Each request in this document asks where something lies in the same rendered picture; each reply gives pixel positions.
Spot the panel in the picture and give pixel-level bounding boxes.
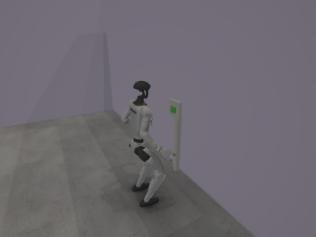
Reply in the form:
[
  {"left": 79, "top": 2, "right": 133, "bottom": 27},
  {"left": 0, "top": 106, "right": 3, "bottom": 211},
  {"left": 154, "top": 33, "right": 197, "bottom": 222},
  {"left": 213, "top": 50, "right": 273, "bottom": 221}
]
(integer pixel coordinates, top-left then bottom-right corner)
[{"left": 169, "top": 99, "right": 182, "bottom": 172}]

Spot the button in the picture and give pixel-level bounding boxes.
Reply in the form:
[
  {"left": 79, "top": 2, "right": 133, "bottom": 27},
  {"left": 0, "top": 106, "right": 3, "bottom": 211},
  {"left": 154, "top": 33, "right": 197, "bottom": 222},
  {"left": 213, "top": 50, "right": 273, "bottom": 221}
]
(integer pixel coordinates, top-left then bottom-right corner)
[{"left": 170, "top": 106, "right": 176, "bottom": 114}]

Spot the left robot upper arm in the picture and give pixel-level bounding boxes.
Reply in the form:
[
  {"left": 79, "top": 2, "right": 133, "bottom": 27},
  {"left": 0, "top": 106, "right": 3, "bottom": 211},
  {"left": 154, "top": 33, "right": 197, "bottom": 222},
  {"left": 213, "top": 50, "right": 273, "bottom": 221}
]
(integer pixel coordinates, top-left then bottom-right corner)
[{"left": 120, "top": 100, "right": 135, "bottom": 124}]

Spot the robot head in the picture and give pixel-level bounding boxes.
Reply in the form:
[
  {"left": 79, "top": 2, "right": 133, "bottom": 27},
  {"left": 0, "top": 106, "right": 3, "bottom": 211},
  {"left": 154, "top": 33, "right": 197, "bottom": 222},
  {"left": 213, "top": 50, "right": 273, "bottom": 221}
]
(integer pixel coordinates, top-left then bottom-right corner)
[{"left": 133, "top": 81, "right": 151, "bottom": 107}]

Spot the right robot upper arm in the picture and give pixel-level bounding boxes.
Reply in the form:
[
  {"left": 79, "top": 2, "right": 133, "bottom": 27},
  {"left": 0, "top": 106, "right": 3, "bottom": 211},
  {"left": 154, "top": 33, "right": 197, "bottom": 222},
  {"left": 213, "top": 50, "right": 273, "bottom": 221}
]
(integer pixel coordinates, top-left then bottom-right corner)
[{"left": 139, "top": 106, "right": 153, "bottom": 139}]

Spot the robot right forearm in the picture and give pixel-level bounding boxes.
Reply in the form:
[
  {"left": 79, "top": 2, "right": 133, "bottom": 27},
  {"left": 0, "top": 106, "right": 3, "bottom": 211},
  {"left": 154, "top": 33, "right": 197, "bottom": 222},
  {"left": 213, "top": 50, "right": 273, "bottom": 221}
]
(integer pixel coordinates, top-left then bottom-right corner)
[{"left": 142, "top": 132, "right": 164, "bottom": 153}]

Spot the right robot hand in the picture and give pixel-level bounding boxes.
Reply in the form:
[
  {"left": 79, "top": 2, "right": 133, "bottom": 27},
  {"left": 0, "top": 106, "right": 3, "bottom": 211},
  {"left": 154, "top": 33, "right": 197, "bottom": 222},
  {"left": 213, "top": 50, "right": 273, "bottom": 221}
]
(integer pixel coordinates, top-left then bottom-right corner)
[{"left": 160, "top": 148, "right": 176, "bottom": 162}]

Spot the robot right thigh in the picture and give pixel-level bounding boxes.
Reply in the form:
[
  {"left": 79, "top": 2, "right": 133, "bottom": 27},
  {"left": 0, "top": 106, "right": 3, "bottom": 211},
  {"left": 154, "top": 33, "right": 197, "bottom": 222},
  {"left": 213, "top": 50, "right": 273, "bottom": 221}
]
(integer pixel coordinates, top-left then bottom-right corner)
[{"left": 137, "top": 147, "right": 165, "bottom": 178}]

